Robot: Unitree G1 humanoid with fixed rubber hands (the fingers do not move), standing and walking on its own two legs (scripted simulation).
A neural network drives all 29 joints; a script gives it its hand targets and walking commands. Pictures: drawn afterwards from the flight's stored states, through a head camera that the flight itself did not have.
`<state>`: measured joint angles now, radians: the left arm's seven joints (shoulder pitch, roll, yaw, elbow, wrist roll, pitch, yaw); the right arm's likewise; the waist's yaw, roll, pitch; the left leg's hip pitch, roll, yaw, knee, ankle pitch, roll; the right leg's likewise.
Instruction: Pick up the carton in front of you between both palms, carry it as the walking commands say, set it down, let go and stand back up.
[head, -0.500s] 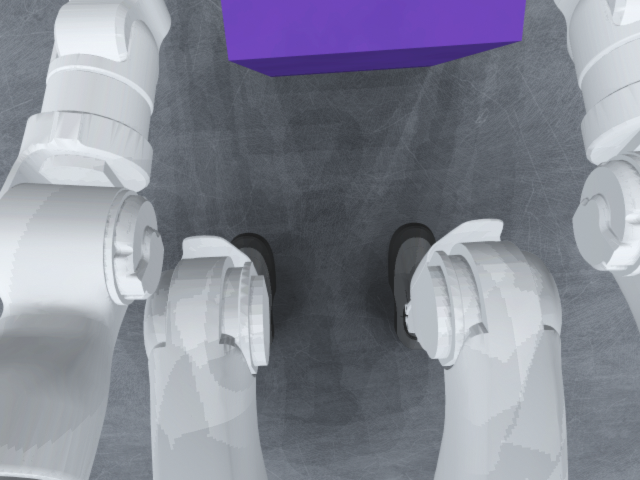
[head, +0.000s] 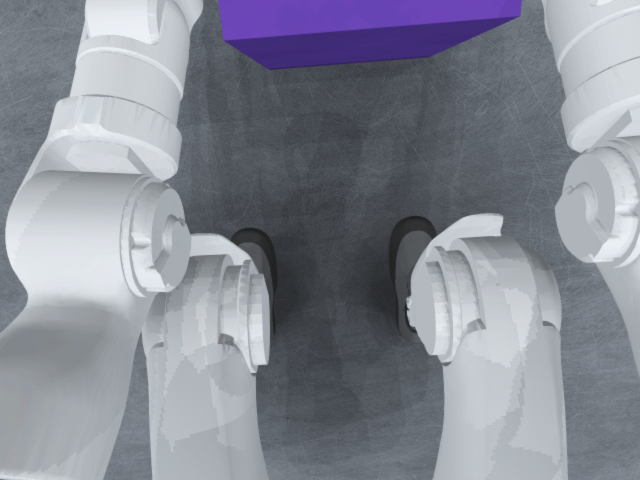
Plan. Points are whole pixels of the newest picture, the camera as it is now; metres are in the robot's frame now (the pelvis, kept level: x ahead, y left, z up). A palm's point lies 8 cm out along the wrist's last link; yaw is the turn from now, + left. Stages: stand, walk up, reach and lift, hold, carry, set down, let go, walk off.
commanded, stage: reach and lift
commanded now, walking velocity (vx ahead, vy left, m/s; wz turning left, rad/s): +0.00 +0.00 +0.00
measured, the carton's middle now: out of the picture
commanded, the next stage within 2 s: none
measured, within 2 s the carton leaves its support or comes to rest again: leaves its support in 0.26 s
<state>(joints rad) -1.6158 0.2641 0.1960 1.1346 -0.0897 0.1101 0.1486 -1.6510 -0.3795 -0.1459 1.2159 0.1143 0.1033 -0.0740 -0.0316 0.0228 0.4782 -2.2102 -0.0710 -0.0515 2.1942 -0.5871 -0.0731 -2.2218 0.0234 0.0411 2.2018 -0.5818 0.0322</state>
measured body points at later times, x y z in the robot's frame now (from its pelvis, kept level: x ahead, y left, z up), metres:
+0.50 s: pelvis +0.01 +0.00 +0.04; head +0.31 -0.02 +0.36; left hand +0.56 +0.11 -0.05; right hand +0.54 -0.19 -0.05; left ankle +0.12 +0.14 -0.34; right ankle +0.11 -0.13 -0.34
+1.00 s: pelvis +0.01 +0.01 +0.15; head +0.26 -0.02 +0.52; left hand +0.52 +0.12 +0.10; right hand +0.50 -0.18 +0.09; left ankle +0.12 +0.14 -0.34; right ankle +0.11 -0.13 -0.34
